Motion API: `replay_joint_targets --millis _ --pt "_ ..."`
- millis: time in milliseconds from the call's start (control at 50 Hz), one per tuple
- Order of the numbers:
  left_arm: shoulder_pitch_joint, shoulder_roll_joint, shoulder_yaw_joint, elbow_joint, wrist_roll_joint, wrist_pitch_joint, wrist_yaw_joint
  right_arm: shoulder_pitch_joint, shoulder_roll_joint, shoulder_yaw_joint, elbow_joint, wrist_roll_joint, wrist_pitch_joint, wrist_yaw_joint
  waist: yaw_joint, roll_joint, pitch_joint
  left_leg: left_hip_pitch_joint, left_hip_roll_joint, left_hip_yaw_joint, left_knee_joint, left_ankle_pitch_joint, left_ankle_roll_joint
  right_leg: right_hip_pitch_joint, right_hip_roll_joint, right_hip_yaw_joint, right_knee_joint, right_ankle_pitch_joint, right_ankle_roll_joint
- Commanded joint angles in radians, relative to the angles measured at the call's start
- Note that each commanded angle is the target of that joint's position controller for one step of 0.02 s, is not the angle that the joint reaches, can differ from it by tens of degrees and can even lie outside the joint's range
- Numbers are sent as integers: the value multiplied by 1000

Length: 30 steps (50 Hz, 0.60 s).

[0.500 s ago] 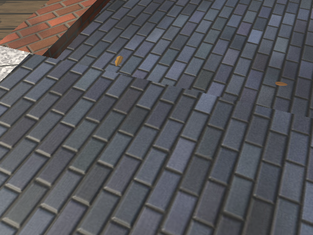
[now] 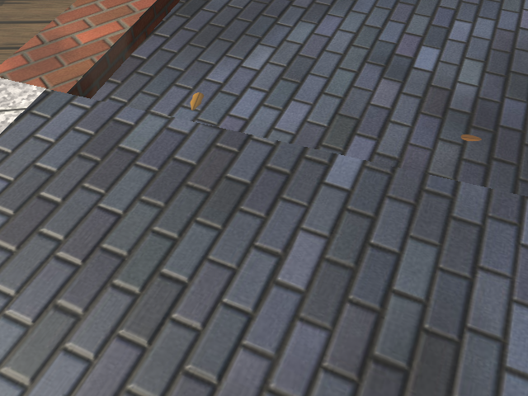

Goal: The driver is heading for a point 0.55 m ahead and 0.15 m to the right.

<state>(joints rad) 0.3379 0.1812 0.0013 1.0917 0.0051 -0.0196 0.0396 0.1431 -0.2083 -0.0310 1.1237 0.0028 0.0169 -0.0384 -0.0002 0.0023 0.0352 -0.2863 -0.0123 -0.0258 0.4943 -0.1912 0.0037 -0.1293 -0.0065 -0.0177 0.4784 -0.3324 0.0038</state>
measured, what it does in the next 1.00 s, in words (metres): walks ahead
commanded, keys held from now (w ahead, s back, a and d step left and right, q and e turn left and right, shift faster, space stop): no key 0.32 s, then w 0.20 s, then w+e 0.48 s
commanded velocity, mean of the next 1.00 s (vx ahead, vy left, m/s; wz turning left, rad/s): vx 0.23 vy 0.00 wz -0.17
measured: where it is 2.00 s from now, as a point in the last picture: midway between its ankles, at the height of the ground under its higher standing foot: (323, 375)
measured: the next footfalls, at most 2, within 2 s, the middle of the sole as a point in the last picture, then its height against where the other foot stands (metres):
right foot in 1.08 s outside the picture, level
left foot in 1.56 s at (291, 327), level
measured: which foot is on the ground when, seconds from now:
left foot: down 0.00-1.00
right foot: down 0.00-0.60, up 0.62-1.00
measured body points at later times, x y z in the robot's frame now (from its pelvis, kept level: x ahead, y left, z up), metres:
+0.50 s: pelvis +0.03 +0.00 +0.00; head +0.03 +0.01 +0.45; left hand -0.03 +0.25 -0.16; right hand +0.06 -0.25 -0.15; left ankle +0.04 +0.11 -0.72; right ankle -0.05 -0.12 -0.74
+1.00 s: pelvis +0.23 +0.01 -0.01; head +0.26 +0.00 +0.44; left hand +0.47 +0.18 -0.12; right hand +0.10 -0.21 -0.16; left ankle +0.07 +0.13 -0.74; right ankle +0.39 -0.16 -0.70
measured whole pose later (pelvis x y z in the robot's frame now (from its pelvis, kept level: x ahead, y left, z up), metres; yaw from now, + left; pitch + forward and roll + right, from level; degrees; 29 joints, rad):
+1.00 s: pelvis +0.23 +0.01 -0.01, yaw -13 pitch +2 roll +1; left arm 0.05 0.21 0.05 0.81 -0.03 -0.05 -0.05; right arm 0.44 -0.20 -0.03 1.08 0.00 -0.09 -0.03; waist -0.08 -0.02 0.03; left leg 0.17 -0.01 0.25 0.21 -0.40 -0.01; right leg -0.69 -0.07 -0.05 0.72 -0.03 -0.08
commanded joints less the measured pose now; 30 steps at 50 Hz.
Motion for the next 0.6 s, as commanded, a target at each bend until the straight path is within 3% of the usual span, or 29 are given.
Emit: replay_joint_targets --millis 20,320,340,380,400,440,460,480,520,540,560,580,600 --pt "91 88 15 -10 -1 -4 3 8 -102 -14 -26 0 -6 -4 0 -7 10 114 36 -36 -60 119 41 -145 -25 22 -113 94 -15" --pt "122 73 20 -12 -2 -6 4 31 -92 -13 -20 2 -6 -8 -1 -8 16 116 36 -33 -55 135 39 -144 -24 22 -114 108 -18" --pt "144 63 18 -1 -3 -5 5 48 -80 -10 -10 2 -5 -8 0 -12 -6 125 23 -19 -55 29 38 -135 -18 16 -124 10 -22" --pt "138 100 32 -9 -12 0 11 57 -92 -18 -8 10 -6 -8 2 -47 43 47 -24 27 -1 -294 43 -169 -26 51 -140 -271 -64" --pt "138 117 38 -21 -17 -1 14 43 -93 -20 -17 10 -14 -6 11 -63 84 -27 -32 35 30 -390 49 -183 -59 102 -165 -396 -95" --pt "192 173 60 -23 -30 -17 14 -17 -65 -15 -52 16 -48 8 44 -153 138 -172 -34 81 191 -293 44 -134 -216 317 -286 -530 -183" --pt "171 202 73 -31 -32 -26 13 -36 -56 -13 -68 19 -67 19 42 -189 176 -233 4 73 290 -217 52 -121 -309 421 -330 -515 -227" --pt "157 194 74 -41 -28 -35 10 -46 -56 -13 -78 23 -82 28 36 -174 195 -276 38 52 334 -230 65 -113 -344 455 -337 -460 -245" --pt "121 170 71 -60 -31 -45 -2 -37 -61 -16 -91 35 -105 39 11 -148 196 -259 61 51 230 -277 84 -73 -309 371 -293 -296 -206" --pt "93 164 68 -68 -38 -42 -8 15 -60 -21 -74 38 -114 42 -23 -129 175 -112 37 85 95 -220 85 -127 -255 298 -251 -231 -173" --pt "80 163 67 -78 -40 -38 -13 113 -70 -34 -30 36 -118 41 -58 -112 133 83 -16 128 14 -113 68 -204 -192 234 -186 -148 -150" --pt "52 168 66 -95 -38 -40 -15 232 -100 -53 7 30 -117 40 -108 -91 76 259 -19 96 -1 -55 62 -283 -141 186 -75 26 -125" --pt "-1 120 52 -128 -38 -49 -18 395 -186 -81 34 23 -119 32 -175 102 15 430 168 -184 -140 -172 124 -433 -22 50 267 117 -60"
